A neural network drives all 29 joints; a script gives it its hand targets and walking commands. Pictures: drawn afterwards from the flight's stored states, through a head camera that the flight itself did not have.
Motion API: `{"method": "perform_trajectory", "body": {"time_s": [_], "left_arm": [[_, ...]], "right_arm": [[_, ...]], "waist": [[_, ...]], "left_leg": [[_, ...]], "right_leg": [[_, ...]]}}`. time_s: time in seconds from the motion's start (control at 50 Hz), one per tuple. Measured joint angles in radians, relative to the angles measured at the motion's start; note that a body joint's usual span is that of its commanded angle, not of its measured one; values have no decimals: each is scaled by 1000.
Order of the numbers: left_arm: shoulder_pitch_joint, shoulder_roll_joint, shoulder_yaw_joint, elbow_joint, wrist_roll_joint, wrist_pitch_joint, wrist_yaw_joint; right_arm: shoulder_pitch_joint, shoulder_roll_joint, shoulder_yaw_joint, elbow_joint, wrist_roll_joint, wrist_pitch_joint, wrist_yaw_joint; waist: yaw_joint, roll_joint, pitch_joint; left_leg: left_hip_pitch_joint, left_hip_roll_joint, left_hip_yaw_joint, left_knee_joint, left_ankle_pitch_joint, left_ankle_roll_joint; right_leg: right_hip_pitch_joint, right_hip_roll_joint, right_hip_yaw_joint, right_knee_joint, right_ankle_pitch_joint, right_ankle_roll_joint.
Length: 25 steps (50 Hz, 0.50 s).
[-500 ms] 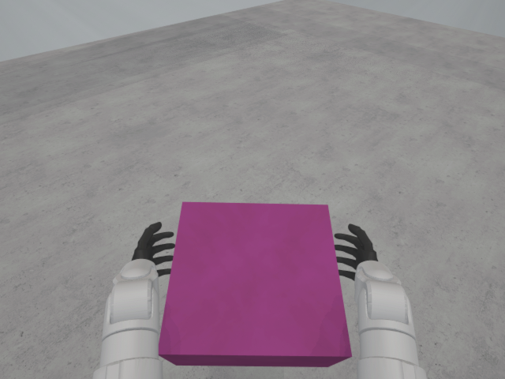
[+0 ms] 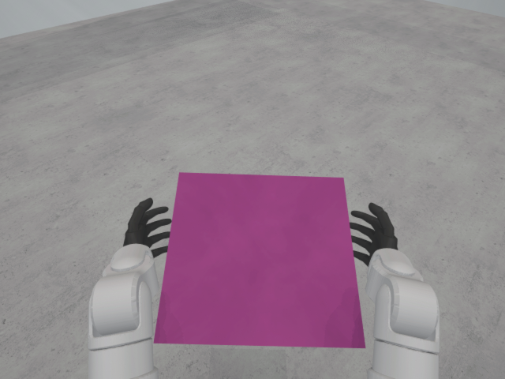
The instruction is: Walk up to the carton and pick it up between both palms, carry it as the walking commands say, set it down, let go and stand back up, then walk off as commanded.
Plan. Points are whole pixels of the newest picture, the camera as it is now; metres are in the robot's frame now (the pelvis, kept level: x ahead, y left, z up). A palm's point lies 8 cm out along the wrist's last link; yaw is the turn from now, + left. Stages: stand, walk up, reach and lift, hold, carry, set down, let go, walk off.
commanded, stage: carry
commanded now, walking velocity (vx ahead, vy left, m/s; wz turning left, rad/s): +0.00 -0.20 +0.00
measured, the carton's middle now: (258, 261) +0.31 -0.01 +0.02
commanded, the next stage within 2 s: none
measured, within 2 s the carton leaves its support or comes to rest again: neither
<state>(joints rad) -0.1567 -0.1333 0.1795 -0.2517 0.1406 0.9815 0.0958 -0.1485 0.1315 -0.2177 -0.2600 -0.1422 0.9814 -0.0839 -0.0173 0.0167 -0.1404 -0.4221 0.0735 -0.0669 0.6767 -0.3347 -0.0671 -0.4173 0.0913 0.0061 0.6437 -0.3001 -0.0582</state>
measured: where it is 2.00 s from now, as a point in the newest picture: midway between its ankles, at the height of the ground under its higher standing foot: outside the picture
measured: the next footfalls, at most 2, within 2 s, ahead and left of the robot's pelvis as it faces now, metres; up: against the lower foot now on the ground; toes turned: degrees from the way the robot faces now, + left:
left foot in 0.74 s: +0.01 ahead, +0.07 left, +0.00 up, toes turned +2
right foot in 0.94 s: +0.03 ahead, -0.17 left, +0.00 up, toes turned +6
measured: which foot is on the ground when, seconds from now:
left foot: down 0.00-0.52, up 0.54-0.72, down 0.74-1.00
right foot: down 0.00-0.74, up 0.76-0.92, down 0.94-1.00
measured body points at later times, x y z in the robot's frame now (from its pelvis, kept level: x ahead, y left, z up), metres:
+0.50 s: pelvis -0.03 -0.02 +0.00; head -0.06 -0.02 +0.44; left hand +0.22 +0.17 +0.10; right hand +0.23 -0.19 +0.09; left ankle +0.00 +0.17 -0.72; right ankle +0.02 -0.09 -0.72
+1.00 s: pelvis -0.04 -0.07 +0.01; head -0.06 -0.07 +0.46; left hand +0.22 +0.11 +0.11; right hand +0.22 -0.24 +0.10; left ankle -0.04 +0.08 -0.72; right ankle -0.01 -0.18 -0.72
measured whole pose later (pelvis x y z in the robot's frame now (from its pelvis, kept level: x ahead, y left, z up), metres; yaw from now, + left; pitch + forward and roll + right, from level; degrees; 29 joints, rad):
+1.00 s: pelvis -0.04 -0.07 +0.01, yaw +1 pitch +3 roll -1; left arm -0.06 -0.13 0.13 -0.46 0.11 1.20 0.15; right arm -0.06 0.13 -0.16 -0.46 -0.12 1.20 -0.13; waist 0.00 0.03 -0.15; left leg -0.36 0.14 0.12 0.61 -0.29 -0.05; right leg -0.38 -0.03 -0.11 0.56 -0.24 -0.01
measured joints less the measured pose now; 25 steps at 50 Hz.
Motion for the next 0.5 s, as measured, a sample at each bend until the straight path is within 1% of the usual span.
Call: {"method": "perform_trajectory", "body": {"time_s": [0.04, 0.1, 0.16, 0.2, 0.24, 0.3, 0.34, 0.36, 0.4, 0.42, 0.46, 0.5], "left_arm": [[26, 3, -12, -65, -20, 49, 12], [67, 6, -20, -148, -36, 116, 29], [93, 7, -20, -197, -42, 171, 44], [100, 7, -20, -211, -44, 199, 50], [98, 7, -25, -212, -44, 219, 53], [92, 6, -34, -204, -41, 236, 57], [91, 6, -36, -207, -39, 241, 61], [91, 7, -35, -211, -37, 243, 62], [92, 7, -29, -217, -36, 247, 63], [92, 7, -24, -218, -36, 250, 62], [92, 7, -13, -214, -38, 255, 59], [88, 7, -7, -206, -44, 257, 54]], "right_arm": [[22, -2, 13, -64, 23, 51, -16], [50, -4, 40, -131, 41, 119, -33], [72, -4, 67, -174, 45, 173, -50], [86, -5, 78, -193, 45, 201, -58], [96, -5, 79, -206, 43, 221, -63], [96, -5, 69, -210, 42, 240, -67], [87, -5, 65, -206, 42, 247, -66], [80, -5, 65, -203, 42, 249, -65], [70, -4, 70, -193, 38, 249, -62], [67, -4, 74, -187, 36, 249, -62], [62, -4, 81, -175, 30, 250, -62], [60, -3, 81, -169, 24, 251, -63]], "waist": [[-8, -10, -1], [-9, -22, -3], [-6, -19, -5], [-2, -13, -7], [0, -10, -9], [-3, -23, -7], [-4, -34, -4], [-4, -37, -3], [-2, -40, -8], [0, -38, -12], [9, -30, -17], [19, -15, -16]], "left_leg": [[-6, 9, 27, 2, 4, 2], [-7, 13, 47, -2, 12, -4], [-12, 23, 53, 8, 12, -17], [-15, 31, 52, 16, 11, -18], [-20, 42, 57, 23, 9, -3], [-17, 46, 79, 17, -8, 20], [-6, 47, 100, -10, 28, 28], [-2, 49, 110, -23, 56, 23], [-1, 51, 119, -28, 67, -10], [-2, 53, 122, -26, 65, -19], [-3, 62, 130, -20, 59, -23], [-2, 78, 132, -12, 54, -27]], "right_leg": [[-13, -7, -7, 21, -9, -6], [-28, -14, -7, 43, -16, -10], [-36, -9, -9, 56, -17, -12], [-36, -4, -14, 56, -13, -16], [-33, -3, -24, 50, -8, -21], [-28, -18, -34, 41, 0, -24], [-26, -30, -34, 36, 6, -21], [-27, -34, -33, 38, 8, -18], [-35, -38, -30, 46, 7, -12], [-39, -42, -33, 51, 3, -5], [-48, -56, -52, 68, -25, 12], [-42, -66, -83, 57, -3, 12]]}}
